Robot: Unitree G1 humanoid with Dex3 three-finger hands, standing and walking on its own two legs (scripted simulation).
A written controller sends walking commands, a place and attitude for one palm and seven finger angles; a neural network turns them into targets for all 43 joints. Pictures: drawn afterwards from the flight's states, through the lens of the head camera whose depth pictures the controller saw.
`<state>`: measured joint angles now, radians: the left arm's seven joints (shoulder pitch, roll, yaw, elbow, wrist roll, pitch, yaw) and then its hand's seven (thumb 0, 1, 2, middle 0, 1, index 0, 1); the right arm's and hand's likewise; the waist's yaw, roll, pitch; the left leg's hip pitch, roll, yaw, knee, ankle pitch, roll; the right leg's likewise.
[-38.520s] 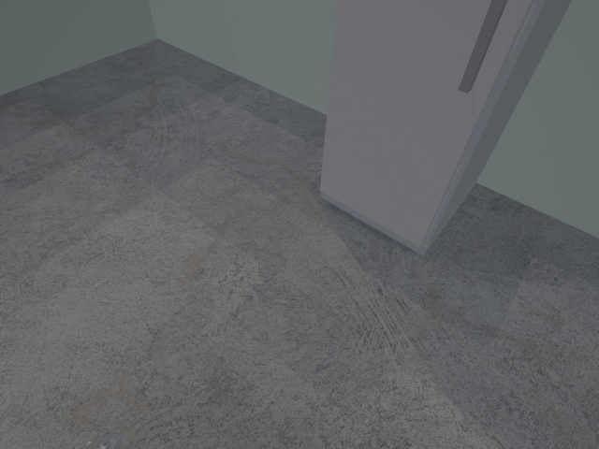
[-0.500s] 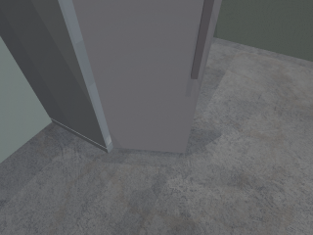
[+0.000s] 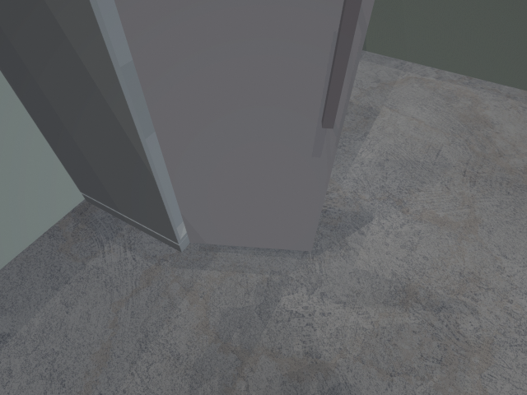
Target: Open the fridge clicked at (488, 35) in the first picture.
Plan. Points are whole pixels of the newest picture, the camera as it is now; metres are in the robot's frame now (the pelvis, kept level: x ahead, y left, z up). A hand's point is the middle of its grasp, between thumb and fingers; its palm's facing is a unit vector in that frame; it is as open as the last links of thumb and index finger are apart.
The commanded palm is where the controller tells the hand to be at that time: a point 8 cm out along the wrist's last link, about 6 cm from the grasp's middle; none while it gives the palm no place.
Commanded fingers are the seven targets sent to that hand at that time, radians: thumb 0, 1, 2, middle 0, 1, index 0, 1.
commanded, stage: look to check the result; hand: right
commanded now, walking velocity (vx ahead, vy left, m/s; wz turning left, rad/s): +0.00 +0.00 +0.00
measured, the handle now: (338, 61) +0.72 -0.11 +0.15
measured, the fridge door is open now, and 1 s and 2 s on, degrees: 65 65 65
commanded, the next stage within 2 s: stand and wait in 0.30 s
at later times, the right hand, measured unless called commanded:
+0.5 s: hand out of the picture +0.03 -0.17 -0.18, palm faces +0.00 +0.98 -0.19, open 7.4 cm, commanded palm none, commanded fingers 0.00 -0.90 -0.90 0.20 0.30 0.20 0.30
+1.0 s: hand out of the picture +0.02 -0.16 -0.18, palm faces +0.01 +0.98 -0.18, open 7.4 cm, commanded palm none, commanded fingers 0.00 -0.90 -0.90 0.20 0.30 0.20 0.30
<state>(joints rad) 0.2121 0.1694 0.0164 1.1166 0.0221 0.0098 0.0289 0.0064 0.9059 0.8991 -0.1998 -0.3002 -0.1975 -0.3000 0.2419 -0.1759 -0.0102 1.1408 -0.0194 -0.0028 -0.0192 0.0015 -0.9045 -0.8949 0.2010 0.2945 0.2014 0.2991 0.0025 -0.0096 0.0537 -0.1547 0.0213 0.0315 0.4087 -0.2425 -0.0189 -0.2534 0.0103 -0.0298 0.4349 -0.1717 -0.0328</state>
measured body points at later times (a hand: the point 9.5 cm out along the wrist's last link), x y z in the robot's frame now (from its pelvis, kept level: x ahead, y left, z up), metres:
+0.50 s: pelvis +0.01 +0.01 +0.00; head +0.03 +0.01 +0.45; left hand +0.03 +0.24 -0.16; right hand +0.03 -0.22 -0.16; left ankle -0.01 +0.13 -0.74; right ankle +0.04 -0.10 -0.74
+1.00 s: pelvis +0.02 +0.01 +0.00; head +0.03 +0.01 +0.45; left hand +0.03 +0.24 -0.16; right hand +0.02 -0.21 -0.16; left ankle -0.01 +0.13 -0.74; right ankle +0.04 -0.10 -0.74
